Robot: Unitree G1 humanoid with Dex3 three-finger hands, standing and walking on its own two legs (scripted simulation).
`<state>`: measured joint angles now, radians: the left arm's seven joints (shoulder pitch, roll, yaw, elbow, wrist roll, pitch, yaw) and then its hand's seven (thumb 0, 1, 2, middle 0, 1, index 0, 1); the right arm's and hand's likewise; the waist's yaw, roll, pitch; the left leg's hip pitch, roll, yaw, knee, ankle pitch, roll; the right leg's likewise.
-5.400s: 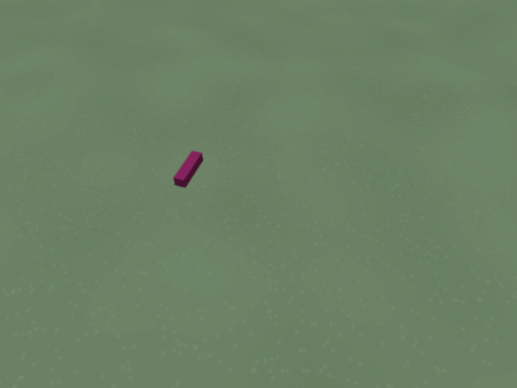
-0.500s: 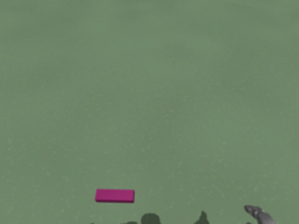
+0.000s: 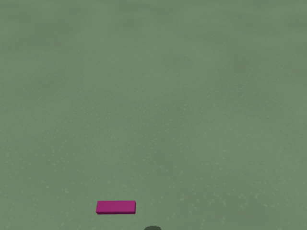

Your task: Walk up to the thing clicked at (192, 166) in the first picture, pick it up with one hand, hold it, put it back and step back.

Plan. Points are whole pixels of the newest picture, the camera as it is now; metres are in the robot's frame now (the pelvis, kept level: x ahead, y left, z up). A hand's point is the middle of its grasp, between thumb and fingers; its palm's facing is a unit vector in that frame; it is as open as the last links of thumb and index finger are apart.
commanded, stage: walk up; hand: left
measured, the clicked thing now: (116, 207) +0.39 +0.23 -0.75
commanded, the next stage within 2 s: stand in 0.58 s
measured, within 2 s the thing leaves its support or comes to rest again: neither
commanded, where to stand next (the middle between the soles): +0.08 +0.02 m, yaw +0 degrees
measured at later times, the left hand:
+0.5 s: hand out of the picture +0.10 +0.25 -0.15, palm faces -0.03 -0.93 -0.35, open 7.4 cm
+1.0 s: hand out of the picture +0.10 +0.24 -0.15, palm faces -0.03 -0.94 -0.33, open 7.4 cm
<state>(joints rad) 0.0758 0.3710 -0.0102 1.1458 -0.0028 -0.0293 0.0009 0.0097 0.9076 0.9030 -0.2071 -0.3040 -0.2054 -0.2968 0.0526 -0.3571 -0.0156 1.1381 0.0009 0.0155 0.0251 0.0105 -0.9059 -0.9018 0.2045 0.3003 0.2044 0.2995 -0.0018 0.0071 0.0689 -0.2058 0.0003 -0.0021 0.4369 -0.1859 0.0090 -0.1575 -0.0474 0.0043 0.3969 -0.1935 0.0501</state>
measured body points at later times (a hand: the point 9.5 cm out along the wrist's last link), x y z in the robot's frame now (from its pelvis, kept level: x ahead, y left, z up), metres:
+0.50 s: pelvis +0.01 -0.01 +0.00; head +0.02 -0.01 +0.45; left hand +0.10 +0.30 -0.12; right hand +0.09 -0.31 -0.13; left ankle +0.03 +0.11 -0.74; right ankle +0.02 -0.15 -0.74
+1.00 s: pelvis +0.02 -0.01 +0.01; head +0.04 -0.01 +0.46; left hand +0.10 +0.29 -0.13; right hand +0.11 -0.31 -0.12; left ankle +0.03 +0.11 -0.74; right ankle +0.02 -0.15 -0.74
